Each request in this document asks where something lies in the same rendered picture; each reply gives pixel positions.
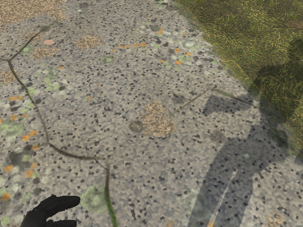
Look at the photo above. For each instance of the left robot hand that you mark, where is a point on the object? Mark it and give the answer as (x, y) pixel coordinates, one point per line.
(48, 208)

